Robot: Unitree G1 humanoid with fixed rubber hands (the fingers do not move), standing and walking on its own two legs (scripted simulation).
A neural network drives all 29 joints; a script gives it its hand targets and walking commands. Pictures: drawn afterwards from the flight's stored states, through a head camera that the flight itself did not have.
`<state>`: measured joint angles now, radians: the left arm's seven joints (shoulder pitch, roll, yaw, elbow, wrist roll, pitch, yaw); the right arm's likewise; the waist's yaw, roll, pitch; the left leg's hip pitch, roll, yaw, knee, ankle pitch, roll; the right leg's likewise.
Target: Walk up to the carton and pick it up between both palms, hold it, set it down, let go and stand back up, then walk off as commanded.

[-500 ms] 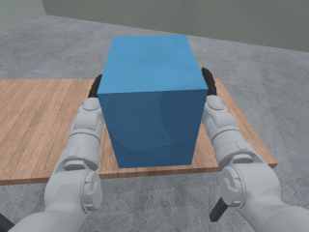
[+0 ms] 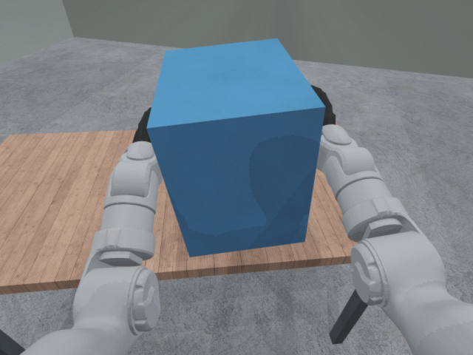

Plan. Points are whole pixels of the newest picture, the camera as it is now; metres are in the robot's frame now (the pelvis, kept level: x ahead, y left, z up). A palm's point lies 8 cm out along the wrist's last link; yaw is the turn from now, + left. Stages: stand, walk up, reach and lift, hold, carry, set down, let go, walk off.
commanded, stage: reach and lift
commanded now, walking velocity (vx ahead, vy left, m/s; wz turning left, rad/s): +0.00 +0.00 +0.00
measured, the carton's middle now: (234, 145) +0.42 +0.00 +0.18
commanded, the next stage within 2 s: hold in 1.10 s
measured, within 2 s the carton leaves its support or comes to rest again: neither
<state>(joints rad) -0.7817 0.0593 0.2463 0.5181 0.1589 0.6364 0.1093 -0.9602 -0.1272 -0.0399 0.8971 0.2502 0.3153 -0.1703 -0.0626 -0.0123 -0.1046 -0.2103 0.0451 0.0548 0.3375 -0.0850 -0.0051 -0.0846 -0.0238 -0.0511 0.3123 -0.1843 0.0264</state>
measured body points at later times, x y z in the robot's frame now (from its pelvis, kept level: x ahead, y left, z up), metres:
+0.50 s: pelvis +0.01 -0.01 +0.00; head -0.05 -0.01 +0.45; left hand +0.40 +0.15 +0.21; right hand +0.42 -0.16 +0.25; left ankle +0.06 +0.12 -0.75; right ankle -0.01 -0.13 -0.75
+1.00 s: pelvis +0.01 -0.01 +0.00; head -0.06 -0.01 +0.44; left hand +0.39 +0.15 +0.23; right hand +0.41 -0.15 +0.27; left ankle +0.06 +0.12 -0.75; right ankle -0.01 -0.13 -0.75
